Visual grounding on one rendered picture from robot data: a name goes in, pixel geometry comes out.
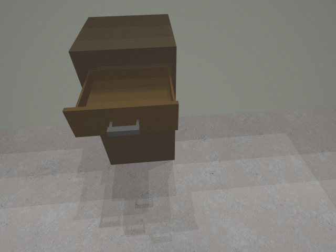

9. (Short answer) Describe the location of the drawer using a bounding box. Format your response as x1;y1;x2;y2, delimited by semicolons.
62;66;179;138

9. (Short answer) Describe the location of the handle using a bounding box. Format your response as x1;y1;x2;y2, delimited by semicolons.
107;120;140;137

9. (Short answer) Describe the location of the cabinet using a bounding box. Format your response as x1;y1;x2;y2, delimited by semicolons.
68;14;176;165

